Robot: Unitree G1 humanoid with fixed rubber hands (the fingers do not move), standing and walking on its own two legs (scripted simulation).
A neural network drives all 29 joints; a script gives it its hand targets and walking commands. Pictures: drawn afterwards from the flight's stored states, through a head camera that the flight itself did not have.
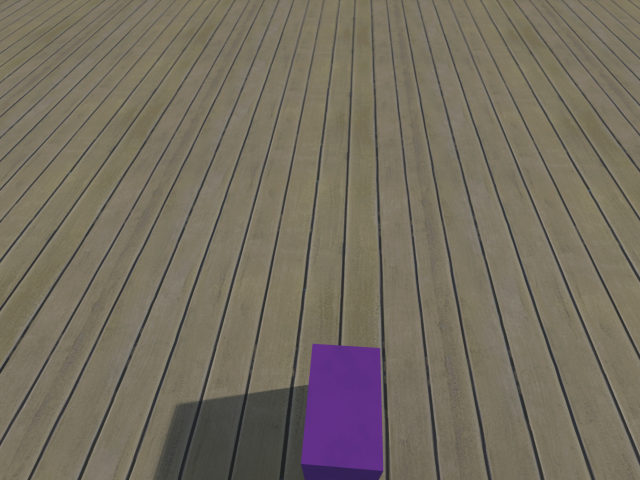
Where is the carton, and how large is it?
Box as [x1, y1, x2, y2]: [301, 344, 382, 479]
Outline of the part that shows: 312,344 301,465 305,479 378,479 382,472 379,348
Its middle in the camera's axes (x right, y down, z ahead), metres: +0.07 +0.48 +1.05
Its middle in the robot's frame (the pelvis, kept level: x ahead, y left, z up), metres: +0.38 -0.03 -0.64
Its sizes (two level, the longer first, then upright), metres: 0.290 0.182 0.284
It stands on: the floor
